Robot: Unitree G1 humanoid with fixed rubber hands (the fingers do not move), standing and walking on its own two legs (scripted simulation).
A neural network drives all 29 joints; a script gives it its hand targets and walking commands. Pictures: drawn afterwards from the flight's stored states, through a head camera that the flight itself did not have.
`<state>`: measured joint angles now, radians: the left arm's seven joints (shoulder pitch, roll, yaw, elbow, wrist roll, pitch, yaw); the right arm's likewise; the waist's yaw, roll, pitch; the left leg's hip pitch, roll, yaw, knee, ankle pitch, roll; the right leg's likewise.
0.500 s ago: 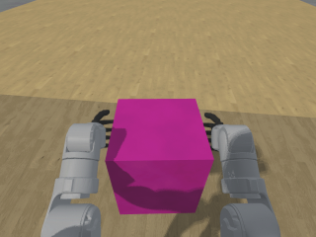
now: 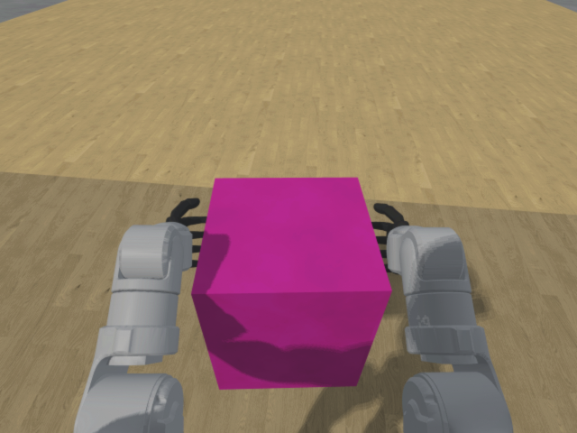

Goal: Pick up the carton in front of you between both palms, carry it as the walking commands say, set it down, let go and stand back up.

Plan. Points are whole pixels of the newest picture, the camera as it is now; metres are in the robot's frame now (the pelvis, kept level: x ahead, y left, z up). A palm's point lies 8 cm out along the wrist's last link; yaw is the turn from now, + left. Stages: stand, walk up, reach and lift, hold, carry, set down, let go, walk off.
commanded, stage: carry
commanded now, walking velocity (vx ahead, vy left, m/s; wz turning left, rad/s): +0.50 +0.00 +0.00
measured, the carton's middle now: (287, 284) +0.33 +0.00 +0.06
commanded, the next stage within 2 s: none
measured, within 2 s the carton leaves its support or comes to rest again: neither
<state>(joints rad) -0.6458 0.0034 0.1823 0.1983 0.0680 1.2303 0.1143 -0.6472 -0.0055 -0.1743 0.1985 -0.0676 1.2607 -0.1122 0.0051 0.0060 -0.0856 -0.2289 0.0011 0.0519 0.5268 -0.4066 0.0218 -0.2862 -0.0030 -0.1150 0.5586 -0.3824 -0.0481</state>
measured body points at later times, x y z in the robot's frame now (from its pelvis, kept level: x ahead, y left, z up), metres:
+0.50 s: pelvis +0.17 +0.00 -0.01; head +0.18 +0.00 +0.44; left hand +0.55 +0.15 +0.15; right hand +0.54 -0.16 +0.14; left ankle +0.00 +0.10 -0.73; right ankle +0.25 -0.07 -0.69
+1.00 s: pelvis +0.51 -0.01 +0.03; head +0.54 -0.03 +0.47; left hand +0.91 +0.13 +0.19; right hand +0.89 -0.18 +0.18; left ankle +0.64 +0.04 -0.67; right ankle +0.31 -0.06 -0.64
